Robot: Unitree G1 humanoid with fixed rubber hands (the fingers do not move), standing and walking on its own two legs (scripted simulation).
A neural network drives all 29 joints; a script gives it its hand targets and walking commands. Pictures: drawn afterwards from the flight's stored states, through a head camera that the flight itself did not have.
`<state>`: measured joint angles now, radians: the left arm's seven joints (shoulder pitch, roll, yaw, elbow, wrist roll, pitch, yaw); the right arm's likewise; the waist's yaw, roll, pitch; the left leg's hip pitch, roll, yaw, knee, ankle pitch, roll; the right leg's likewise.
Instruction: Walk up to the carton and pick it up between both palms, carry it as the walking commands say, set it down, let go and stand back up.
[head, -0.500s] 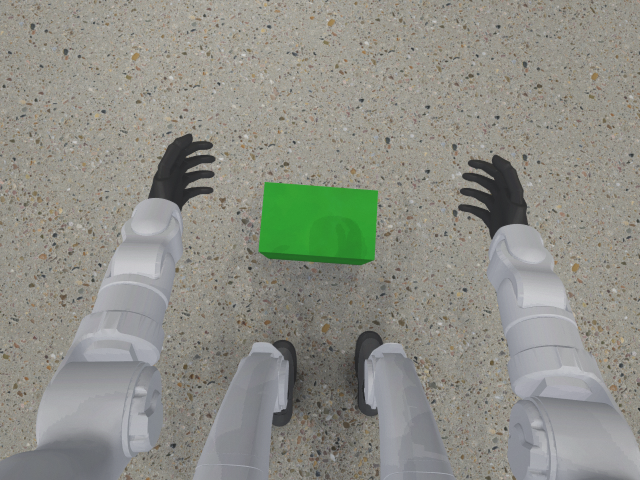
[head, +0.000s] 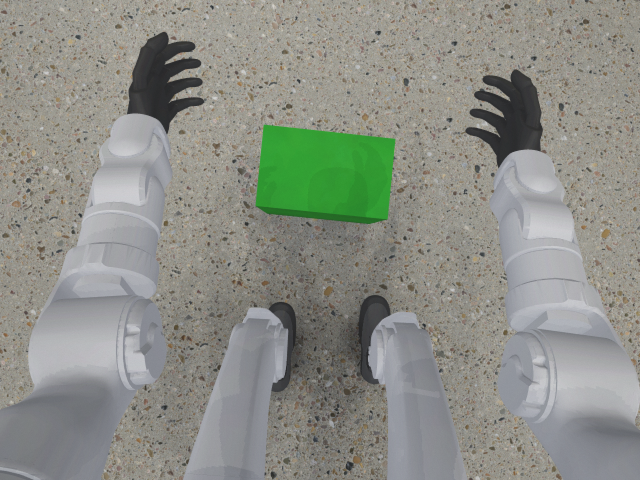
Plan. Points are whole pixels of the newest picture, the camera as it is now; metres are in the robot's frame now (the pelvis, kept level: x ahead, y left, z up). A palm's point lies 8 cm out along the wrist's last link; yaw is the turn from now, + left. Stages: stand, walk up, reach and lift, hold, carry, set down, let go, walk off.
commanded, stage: reach and lift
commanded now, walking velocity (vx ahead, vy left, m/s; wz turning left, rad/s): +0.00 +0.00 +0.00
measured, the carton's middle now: (323, 180) +0.49 +0.01 -0.51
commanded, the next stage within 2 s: none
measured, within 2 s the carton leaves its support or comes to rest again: neither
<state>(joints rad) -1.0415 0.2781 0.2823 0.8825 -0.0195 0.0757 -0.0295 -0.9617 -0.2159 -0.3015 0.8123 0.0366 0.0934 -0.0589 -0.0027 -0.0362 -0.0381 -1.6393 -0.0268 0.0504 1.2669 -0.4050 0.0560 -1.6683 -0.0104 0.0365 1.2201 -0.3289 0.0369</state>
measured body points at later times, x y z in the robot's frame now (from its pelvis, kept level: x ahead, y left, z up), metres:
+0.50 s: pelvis -0.03 -0.01 -0.14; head +0.30 +0.00 +0.16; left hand +0.50 +0.21 -0.27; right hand +0.49 -0.18 -0.28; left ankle +0.06 +0.09 -0.59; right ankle +0.09 -0.14 -0.59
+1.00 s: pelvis -0.04 -0.01 -0.23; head +0.32 +0.01 +0.02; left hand +0.49 +0.20 -0.42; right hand +0.50 -0.18 -0.41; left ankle +0.06 +0.09 -0.59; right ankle +0.09 -0.14 -0.59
